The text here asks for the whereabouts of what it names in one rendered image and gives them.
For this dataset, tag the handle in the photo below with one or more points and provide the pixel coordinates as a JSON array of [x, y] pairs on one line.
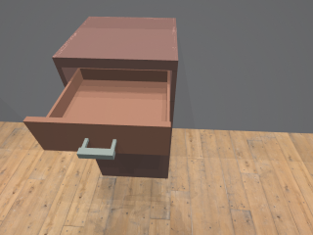
[[96, 153]]

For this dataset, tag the drawer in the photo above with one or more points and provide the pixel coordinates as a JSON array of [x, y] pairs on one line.
[[130, 106]]

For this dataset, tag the cabinet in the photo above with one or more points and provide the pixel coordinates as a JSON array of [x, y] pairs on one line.
[[125, 43]]

